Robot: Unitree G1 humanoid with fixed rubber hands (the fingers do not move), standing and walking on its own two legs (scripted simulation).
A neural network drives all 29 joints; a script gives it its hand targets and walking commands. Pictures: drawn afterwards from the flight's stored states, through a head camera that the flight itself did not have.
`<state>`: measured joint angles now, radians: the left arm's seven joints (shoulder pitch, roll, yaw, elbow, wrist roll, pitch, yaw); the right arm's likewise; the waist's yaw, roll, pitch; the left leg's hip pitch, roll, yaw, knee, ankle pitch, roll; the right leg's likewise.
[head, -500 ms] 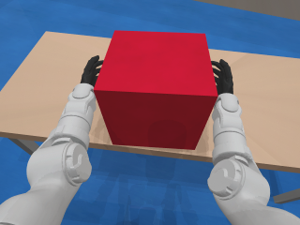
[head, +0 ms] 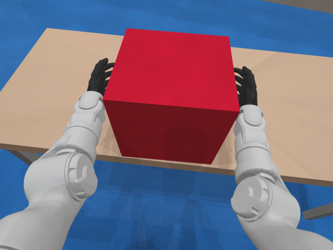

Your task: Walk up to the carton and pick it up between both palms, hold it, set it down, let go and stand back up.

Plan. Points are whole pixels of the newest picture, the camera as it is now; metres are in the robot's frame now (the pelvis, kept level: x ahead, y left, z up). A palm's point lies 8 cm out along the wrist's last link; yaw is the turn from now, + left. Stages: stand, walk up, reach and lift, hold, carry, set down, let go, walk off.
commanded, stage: set down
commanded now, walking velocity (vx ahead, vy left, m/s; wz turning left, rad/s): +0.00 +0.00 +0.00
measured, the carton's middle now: (171, 100) +0.50 -0.02 +0.02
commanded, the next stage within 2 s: none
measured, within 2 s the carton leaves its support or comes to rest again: neither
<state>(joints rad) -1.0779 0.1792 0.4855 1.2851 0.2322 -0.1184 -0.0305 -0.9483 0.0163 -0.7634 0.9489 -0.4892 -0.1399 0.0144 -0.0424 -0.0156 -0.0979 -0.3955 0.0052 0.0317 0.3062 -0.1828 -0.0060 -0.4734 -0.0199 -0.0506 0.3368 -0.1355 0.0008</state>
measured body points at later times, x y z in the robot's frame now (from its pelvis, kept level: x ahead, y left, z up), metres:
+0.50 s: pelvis +0.00 +0.00 +0.00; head +0.09 +0.01 +0.44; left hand +0.49 +0.16 +0.08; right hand +0.45 -0.20 +0.09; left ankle -0.04 +0.12 -0.74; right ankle +0.00 -0.11 -0.74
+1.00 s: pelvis +0.00 +0.00 +0.00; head +0.09 +0.01 +0.44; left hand +0.48 +0.16 +0.08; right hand +0.45 -0.20 +0.09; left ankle -0.04 +0.12 -0.74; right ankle +0.00 -0.11 -0.74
